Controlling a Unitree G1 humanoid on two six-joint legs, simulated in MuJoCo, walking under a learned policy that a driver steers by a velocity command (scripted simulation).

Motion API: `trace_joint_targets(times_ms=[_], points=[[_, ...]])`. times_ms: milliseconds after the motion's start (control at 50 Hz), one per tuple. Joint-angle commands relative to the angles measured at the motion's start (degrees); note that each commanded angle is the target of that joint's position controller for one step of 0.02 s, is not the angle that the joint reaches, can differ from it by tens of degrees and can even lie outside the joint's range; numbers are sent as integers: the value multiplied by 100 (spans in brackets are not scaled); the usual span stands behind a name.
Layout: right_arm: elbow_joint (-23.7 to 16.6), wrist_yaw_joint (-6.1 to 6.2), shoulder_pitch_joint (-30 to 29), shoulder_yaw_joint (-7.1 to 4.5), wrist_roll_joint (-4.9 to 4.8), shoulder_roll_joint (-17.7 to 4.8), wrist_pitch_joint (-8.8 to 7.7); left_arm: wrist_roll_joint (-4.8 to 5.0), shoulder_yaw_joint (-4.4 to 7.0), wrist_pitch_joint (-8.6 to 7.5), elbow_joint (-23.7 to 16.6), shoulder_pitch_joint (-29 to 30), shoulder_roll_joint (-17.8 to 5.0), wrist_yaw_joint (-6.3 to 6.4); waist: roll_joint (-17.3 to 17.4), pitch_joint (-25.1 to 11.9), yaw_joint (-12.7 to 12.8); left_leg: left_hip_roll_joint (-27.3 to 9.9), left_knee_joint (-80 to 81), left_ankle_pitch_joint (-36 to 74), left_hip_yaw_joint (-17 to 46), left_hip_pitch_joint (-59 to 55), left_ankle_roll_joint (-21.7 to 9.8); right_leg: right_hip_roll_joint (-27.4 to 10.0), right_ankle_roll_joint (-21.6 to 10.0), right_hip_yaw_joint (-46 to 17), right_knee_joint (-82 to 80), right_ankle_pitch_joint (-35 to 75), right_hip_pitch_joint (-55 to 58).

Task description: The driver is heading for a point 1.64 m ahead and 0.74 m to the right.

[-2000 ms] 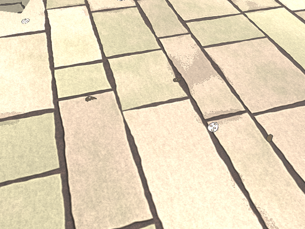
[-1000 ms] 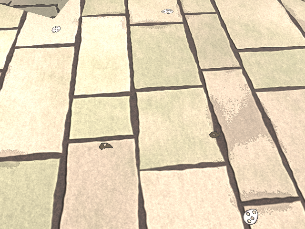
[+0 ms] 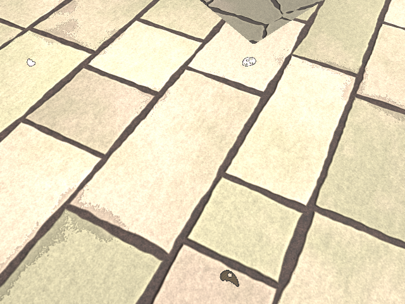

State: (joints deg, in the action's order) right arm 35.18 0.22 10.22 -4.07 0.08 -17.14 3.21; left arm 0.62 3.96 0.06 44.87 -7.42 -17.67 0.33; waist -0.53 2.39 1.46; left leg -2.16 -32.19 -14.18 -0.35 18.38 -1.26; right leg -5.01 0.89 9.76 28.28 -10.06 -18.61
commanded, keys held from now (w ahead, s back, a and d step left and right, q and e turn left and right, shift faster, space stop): e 0.74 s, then w+e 0.20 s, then w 0.06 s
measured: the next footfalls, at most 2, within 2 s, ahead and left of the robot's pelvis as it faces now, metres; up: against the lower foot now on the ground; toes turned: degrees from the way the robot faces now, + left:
right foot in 0.44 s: +0.00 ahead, -0.11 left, +0.00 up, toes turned -15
left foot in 0.96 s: +0.13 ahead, +0.07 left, +0.00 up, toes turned -34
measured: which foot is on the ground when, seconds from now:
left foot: down 0.00-0.46, up 0.48-0.94, down 0.96-1.00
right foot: down 0.00-0.00, up 0.02-0.42, down 0.44-0.96, up 0.98-1.00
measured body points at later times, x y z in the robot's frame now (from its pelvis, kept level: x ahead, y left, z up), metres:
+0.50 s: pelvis -0.01 -0.02 +0.00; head +0.02 -0.05 +0.44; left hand +0.18 +0.23 -0.10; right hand +0.09 -0.33 -0.11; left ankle +0.01 +0.12 -0.71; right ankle -0.04 -0.10 -0.73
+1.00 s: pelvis +0.04 -0.02 +0.00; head +0.05 -0.02 +0.45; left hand +0.29 +0.17 -0.10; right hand +0.03 -0.34 -0.08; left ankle +0.10 +0.09 -0.73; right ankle -0.04 -0.10 -0.72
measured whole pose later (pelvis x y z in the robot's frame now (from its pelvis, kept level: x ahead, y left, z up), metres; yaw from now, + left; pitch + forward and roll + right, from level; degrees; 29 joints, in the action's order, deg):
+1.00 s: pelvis +0.04 -0.02 +0.00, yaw -30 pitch +2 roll +1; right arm 42.1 0.1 9.8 -5.1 -0.2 -16.7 -5.1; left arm 1.2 3.7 0.9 39.1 -13.9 -17.7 1.0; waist -2.1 -1.3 0.6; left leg 2.4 -27.1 -13.1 2.3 15.1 -0.4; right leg 5.9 -3.0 -12.6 38.0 -25.1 -17.3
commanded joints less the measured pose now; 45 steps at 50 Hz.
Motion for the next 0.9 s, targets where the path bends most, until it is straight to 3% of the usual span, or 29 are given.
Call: trace_joint_targets(times_ms=[20, 40, 60, 80, 120, 180, 260, 340, 380, 420, 440, 460, 480, 500, 520, 540, 560, 580, 640, 740, 800, 860, 900], points=[[-320, 89, 275, -133, 219, -904, -82, -195, -147, -96, -325, -148, 80, -143, 1630, -784, 51, -1886, 1491, 1763, 2151, -1357, -1255, 139, 184, -332, 1004, -2225, -1119], [-281, 61, 203, -61, 324, -593, -195, -148, -30, -66, -294, 155, -373, -101, 1160, -777, -267, -1809, 1589, 1291, 1921, -675, -1470, -36, 248, -901, 1681, -2291, -709], [-189, 38, -7, -29, 336, -521, -300, -32, 37, -21, -234, 73, -497, -93, 1127, -617, -127, -1537, 1594, 1108, 1508, -557, -1308, 17, 250, -999, 1980, -2057, -714], [-127, 25, -176, -55, 281, -584, -379, -11, 78, 32, -75, -100, -524, -51, 1071, -550, -81, -1327, 1555, 1100, 1173, -568, -1117, 49, 272, -1044, 2207, -1864, -765], [-35, 72, -326, -44, 187, -552, -462, -25, 172, 113, 55, -279, -675, 21, 1036, -439, -54, -1278, 1407, 2018, 816, -551, -1033, 146, 361, -1220, 2735, -1618, -793], [46, 177, -244, -91, 116, -583, -407, 70, 198, 133, -19, -272, -593, 65, 832, -508, -137, -1408, 1221, 2683, 635, -1094, -1167, 241, 441, -1192, 3093, -1634, -1210], [127, 268, -244, -157, 92, -601, -285, 62, 96, 205, -233, -47, -300, 46, 770, -608, -301, -1585, 1132, 2628, 554, -1424, -1275, 137, 482, -971, 2482, -1688, -1164], [202, 253, -337, -243, 65, -740, -225, 62, 89, 245, -390, -125, -341, -47, 851, -727, -283, -1733, 1042, 2856, 444, -1398, -1315, 205, 318, -680, 1852, -1619, -680], [246, 251, -414, -277, -1, -807, -215, 62, 105, 259, -431, -243, -362, -108, 885, -746, -193, -1771, 897, 2822, 354, -1358, -1210, 263, 153, -555, 1377, -1418, -406], [308, 260, -554, -297, -110, -822, -194, 46, 137, 267, -358, -596, -353, -161, 872, -787, 56, -1626, 485, 2415, 38, -1087, -857, 436, -118, -353, 268, -525, 285], [451, 245, -287, -287, -132, -708, -196, 2, 197, 264, -338, -726, -508, -132, 570, -765, 69, -1371, 21, 1598, -275, -713, -443, 475, -332, -606, -379, 297, 798], [401, 212, -201, -223, 44, -418, -218, -16, 359, 250, -402, -842, -1119, -33, -770, -775, -80, -768, -1408, 8, -898, 562, 161, -573, -783, -2179, -710, 2138, 1697], [-1, 242, -837, -142, 154, -272, -255, -174, 437, 172, -516, -938, -1600, -53, -1763, -662, 163, 202, -2646, -2548, -558, 1990, 527, -1860, -2023, -3984, -846, 3466, 1816], [4, 257, -1095, -216, 96, -510, -262, -264, 370, 34, -581, -956, -1357, -94, -873, -903, 368, 138, -3525, -2648, 228, 2129, 504, -1805, -2274, -3825, -931, 3079, 1774], [70, 249, -974, -254, -15, -581, -247, -225, 318, -66, -609, -661, -1222, -89, -684, -736, 144, 48, -3703, -2106, 397, 2213, 418, -1469, -1967, -3278, -898, 2686, 1646], [225, 287, -792, -286, -7, -604, -233, -105, 304, -92, -663, -327, -1098, -46, -425, -613, -27, -15, -3567, -1580, 443, 2241, 408, -1111, -1619, -2912, -866, 2239, 1534], [283, 327, -702, -320, 47, -697, -215, 9, 236, -77, -712, -107, -906, -4, -442, -539, -115, -55, -3423, -1216, 490, 2243, 439, -975, -1437, -2777, -872, 2169, 1458], [326, 331, -593, -327, 65, -666, -221, 31, 194, -51, -739, -75, -830, 37, -520, -595, -180, 14, -3489, -935, 458, 1989, 488, -826, -1390, -2643, -886, 2295, 1286], [359, 316, -440, -304, 6, -538, -267, -12, 194, -13, -791, -244, -843, 95, -522, -747, -167, 153, -3230, -517, 458, 1863, 578, -664, -1399, -2586, -890, 2220, 1406], [269, 295, -655, -253, -5, -463, -338, 12, 259, 64, -876, -309, -1004, 159, -725, -592, -25, 226, -1869, -331, 571, 1672, 708, -536, -1358, -2951, -892, 1131, 1346], [212, 179, -754, -243, -62, -506, -448, 46, 269, 63, -907, -372, -1017, 133, -898, -477, 95, 276, -1128, -346, 536, 1341, 644, -445, -1433, -3425, -1254, -1300, 952], [156, 56, -791, -250, -119, -564, -653, 44, 267, 30, -936, -389, -1034, 87, -968, -375, 136, 366, -460, -620, 510, 930, 475, -412, -1462, -3823, -1265, -1946, 782], [191, -7, -620, -265, -165, -569, -794, 56, 247, 23, -961, -360, -1001, 66, -927, -395, 27, 428, 59, -561, 453, 337, 341, -320, -1407, -4005, -1165, -2031, 589]])
Velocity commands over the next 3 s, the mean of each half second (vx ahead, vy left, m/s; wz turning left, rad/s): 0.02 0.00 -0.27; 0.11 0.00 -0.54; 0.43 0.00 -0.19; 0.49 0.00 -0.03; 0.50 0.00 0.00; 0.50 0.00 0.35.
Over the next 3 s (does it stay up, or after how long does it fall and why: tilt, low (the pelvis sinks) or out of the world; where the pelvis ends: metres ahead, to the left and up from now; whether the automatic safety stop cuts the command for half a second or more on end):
stays up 0.90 -0.63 -0.01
